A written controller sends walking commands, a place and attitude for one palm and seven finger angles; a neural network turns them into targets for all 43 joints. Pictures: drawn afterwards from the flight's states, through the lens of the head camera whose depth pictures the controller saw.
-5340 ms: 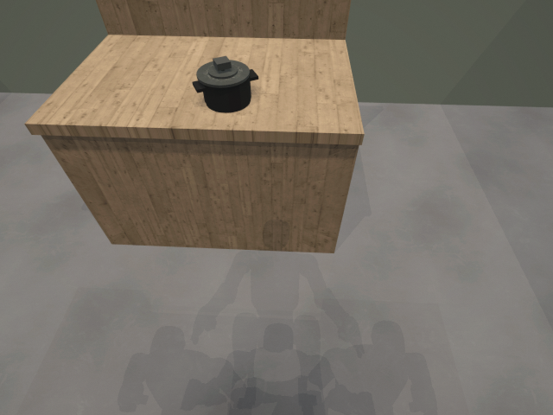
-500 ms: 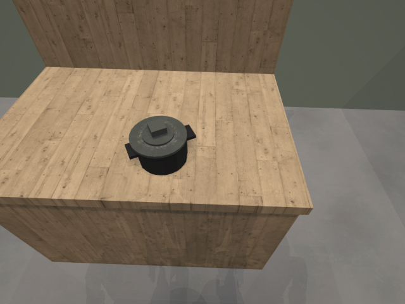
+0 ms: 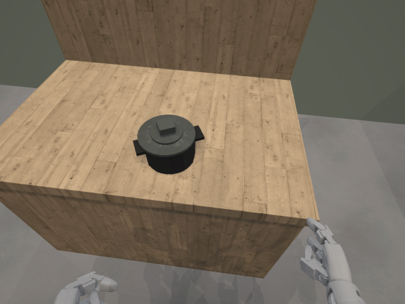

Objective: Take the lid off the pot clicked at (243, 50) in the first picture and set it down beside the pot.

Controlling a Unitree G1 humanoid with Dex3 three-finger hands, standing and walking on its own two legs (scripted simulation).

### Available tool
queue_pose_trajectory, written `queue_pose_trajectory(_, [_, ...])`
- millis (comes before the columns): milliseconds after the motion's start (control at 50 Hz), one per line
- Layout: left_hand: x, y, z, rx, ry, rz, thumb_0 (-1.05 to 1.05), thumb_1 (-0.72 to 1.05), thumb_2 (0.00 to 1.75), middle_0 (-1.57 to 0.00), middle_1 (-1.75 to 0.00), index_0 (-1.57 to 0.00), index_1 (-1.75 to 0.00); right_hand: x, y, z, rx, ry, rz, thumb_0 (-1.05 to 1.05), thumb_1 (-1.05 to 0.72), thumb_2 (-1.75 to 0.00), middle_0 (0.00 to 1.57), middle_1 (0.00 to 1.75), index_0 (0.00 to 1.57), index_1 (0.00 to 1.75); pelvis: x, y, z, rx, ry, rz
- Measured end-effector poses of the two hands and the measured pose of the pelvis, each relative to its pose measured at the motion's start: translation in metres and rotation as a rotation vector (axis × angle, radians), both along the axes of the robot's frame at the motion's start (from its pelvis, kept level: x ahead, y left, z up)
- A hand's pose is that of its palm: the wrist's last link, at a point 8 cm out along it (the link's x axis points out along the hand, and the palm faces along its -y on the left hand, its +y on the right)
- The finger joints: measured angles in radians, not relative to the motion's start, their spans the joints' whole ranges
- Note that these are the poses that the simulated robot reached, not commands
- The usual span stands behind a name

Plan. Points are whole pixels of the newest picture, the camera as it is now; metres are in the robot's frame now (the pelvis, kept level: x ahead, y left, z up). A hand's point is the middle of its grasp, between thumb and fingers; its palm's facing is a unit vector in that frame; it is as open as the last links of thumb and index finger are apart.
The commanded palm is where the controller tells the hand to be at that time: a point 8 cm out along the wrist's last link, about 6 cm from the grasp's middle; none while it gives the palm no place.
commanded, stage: lift the closed hand beside the body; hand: left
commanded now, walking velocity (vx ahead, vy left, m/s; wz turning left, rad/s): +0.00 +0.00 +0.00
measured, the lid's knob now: (165, 126) +0.53 +0.16 +0.02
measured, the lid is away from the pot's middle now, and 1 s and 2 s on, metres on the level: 0.01 0.01 0.01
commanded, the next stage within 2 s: raise the hand higher, near the body in 0.12 s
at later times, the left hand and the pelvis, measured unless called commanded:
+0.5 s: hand (88, 276) +0.16 +0.23 -0.01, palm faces +0.20 -0.90 -0.40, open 3.1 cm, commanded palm +0.12 +0.27 +0.03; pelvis +0.04 +0.00 +0.00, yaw -1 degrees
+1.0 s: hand (71, 236) +0.19 +0.24 +0.08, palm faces +0.28 -0.87 -0.41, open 3.1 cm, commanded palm +0.15 +0.28 +0.12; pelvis +0.03 +0.01 +0.01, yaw -1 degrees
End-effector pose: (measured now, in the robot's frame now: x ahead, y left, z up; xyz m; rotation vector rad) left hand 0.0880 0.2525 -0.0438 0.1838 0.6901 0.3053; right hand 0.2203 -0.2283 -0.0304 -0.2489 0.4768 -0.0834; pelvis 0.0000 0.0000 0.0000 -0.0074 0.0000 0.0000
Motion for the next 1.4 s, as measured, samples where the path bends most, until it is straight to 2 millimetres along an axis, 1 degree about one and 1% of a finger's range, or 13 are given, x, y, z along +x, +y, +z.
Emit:
queue_pose_trajectory(80, [0.002,0.005,0.008,0.036,0.001,0.027,0.01,0.9,0.9,-1.08,-1.27,-1.09,-1.27,0.006,0.012,-0.013,0.024,0.044,0.022,0.01,-0.9,-0.9,0.19,0.3,0.19,0.3,0.008,-0.002,0.0,0.0,0.015,0.009])
queue_pose_trajectory(180, [0.015,0.008,0.007,0.054,0.03,0.025,0.01,0.9,0.9,-1.2,-1.41,-1.21,-1.41,-0.009,0.019,-0.04,0.062,0.162,0.008,0.01,-0.9,-0.9,0.2,0.3,0.2,0.3,0.016,-0.004,-0.002,0.005,0.029,0.008])
queue_pose_trajectory(360, [0.035,0.015,0.034,0.117,-0.008,-0.014,0.01,0.9,0.9,-1.27,-1.49,-1.28,-1.49,-0.038,0.008,-0.064,0.083,0.291,-0.091,0.02,-0.9,-0.9,0.2,0.3,0.2,0.3,0.032,-0.001,0.0,0.011,0.031,-0.012])
queue_pose_trajectory(560, [0.046,0.02,0.071,0.174,-0.126,-0.059,0.01,0.89,0.9,-1.29,-1.5,-1.29,-1.5,-0.021,-0.002,-0.051,0.055,0.226,-0.115,0.02,-0.9,-0.9,0.2,0.3,0.2,0.3,0.037,0.004,0.003,0.009,0.018,-0.017])
queue_pose_trajectory(620, [0.048,0.021,0.075,0.171,-0.148,-0.063,0.01,0.89,0.9,-1.29,-1.5,-1.29,-1.5,-0.012,0.002,-0.044,0.054,0.196,-0.104,0.02,-0.9,-0.9,0.2,0.3,0.2,0.3,0.036,0.005,0.003,0.008,0.012,-0.017])
queue_pose_trajectory(780, [0.058,0.024,0.111,0.217,-0.312,-0.076,0.01,0.89,0.9,-1.29,-1.5,-1.3,-1.5,0.004,0.022,-0.031,0.076,0.126,-0.039,0.02,-0.9,-0.9,0.2,0.3,0.2,0.3,0.034,0.008,0.005,0.006,-0.014,-0.013])
queue_pose_trajectory(860, [0.062,0.025,0.118,0.222,-0.343,-0.084,0.01,0.89,0.9,-1.29,-1.5,-1.3,-1.5,0.002,0.03,-0.031,0.086,0.129,-0.017,0.02,-0.9,-0.9,0.2,0.3,0.2,0.3,0.03,0.009,0.006,0.005,-0.023,-0.014])
queue_pose_trajectory(960, [0.068,0.028,0.145,0.27,-0.44,-0.103,0.02,0.89,0.9,-1.29,-1.5,-1.3,-1.5,-0.007,0.035,-0.034,0.089,0.147,0.001,0.02,-0.9,-0.9,0.2,0.3,0.2,0.3,0.028,0.009,0.007,0.003,-0.032,-0.015])
queue_pose_trajectory(1120, [0.077,0.027,0.169,0.306,-0.531,-0.13,0.02,0.89,0.9,-1.3,-1.5,-1.3,-1.5,-0.023,0.028,-0.04,0.081,0.186,-0.014,0.02,-0.9,-0.9,0.2,0.3,0.2,0.3,0.024,0.01,0.008,0.001,-0.042,-0.02])
queue_pose_trajectory(1180, [0.084,0.021,0.186,0.61,-0.467,-0.281,0.02,0.88,0.9,-1.29,-1.5,-1.29,-1.5,-0.026,0.024,-0.044,0.068,0.221,0.004,0.02,-0.9,-0.9,0.2,0.3,0.2,0.3,0.021,0.01,0.006,0.002,-0.015,-0.025])
queue_pose_trajectory(1240, [0.092,0.014,0.186,0.841,-0.367,-0.415,0.01,0.86,0.89,-1.26,-1.48,-1.27,-1.49,-0.027,0.018,-0.051,0.083,0.259,-0.002,0.02,-0.9,-0.9,0.2,0.3,0.2,0.3,0.014,0.01,0.004,0.004,0.007,-0.039])
queue_pose_trajectory(1320, [0.097,0.012,0.177,1.059,-0.185,-0.598,0.01,0.79,0.9,-1.22,-1.43,-1.23,-1.43,-0.028,0.011,-0.058,0.096,0.306,-0.02,0.02,-0.9,-0.9,0.2,0.3,0.2,0.3,0.007,0.009,0.003,0.006,0.023,-0.057])
queue_pose_trajectory(1400, [0.103,0.016,0.187,1.2,-0.106,-0.688,0.01,0.69,0.94,-1.19,-1.3,-1.2,-1.3,-0.025,0.007,-0.059,0.111,0.309,-0.031,0.02,-0.9,-0.9,0.2,0.3,0.2,0.3,0.007,0.008,0.003,0.005,0.019,-0.043])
